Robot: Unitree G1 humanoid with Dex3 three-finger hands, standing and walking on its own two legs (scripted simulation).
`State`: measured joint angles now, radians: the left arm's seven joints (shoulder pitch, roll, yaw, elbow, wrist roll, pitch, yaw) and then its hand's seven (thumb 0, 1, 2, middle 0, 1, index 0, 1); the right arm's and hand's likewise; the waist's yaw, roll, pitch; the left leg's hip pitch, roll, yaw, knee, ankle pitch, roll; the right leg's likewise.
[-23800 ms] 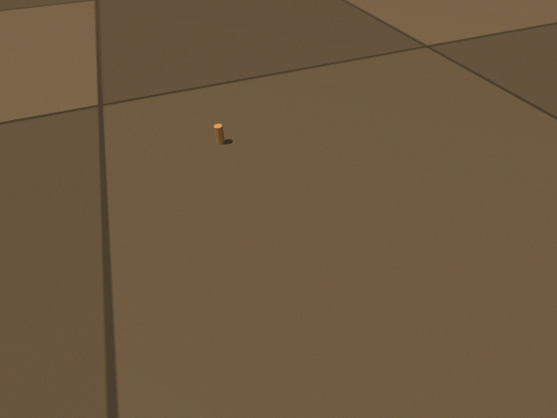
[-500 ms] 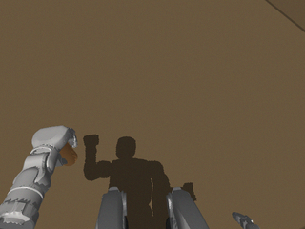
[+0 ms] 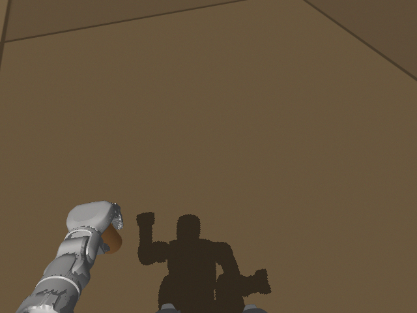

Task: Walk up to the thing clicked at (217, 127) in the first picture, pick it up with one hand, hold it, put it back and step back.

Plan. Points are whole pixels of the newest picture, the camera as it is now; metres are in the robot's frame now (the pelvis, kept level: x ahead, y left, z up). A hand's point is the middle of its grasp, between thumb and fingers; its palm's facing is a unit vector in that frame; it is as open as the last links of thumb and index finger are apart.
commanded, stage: lift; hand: left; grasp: from above
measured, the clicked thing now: (103, 234) +0.35 +0.24 -0.12
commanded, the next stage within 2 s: hold in 0.20 s
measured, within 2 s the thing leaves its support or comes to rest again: neither
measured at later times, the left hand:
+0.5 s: hand (94, 217) +0.34 +0.22 -0.02, palm faces -0.44 -0.06 -0.90, open 7.2 cm
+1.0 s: hand (86, 225) +0.32 +0.22 +0.01, palm faces -0.45 -0.06 -0.89, open 7.2 cm
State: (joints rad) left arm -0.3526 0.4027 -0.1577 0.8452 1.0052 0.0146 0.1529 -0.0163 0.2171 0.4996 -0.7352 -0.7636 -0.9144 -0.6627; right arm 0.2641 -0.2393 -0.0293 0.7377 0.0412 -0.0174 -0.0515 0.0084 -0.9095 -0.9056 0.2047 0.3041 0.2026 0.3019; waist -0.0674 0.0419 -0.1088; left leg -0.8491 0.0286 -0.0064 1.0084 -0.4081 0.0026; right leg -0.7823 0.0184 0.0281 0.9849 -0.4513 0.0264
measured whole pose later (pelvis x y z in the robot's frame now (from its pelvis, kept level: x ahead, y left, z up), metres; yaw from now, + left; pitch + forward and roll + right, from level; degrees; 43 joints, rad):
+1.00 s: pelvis +0.02 +0.00 +0.05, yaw +0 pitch +3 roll +0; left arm -0.25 0.39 -0.20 0.68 0.99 0.02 0.00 -0.02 0.22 0.50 -0.74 -0.75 -0.92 -0.66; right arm 0.22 -0.25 -0.04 0.69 0.06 0.04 -0.04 0.01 -0.91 -0.90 0.20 0.30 0.20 0.30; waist -0.01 0.06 -0.04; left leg -0.39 0.01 0.02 0.59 -0.26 0.00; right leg -0.35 0.00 0.05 0.60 -0.31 0.02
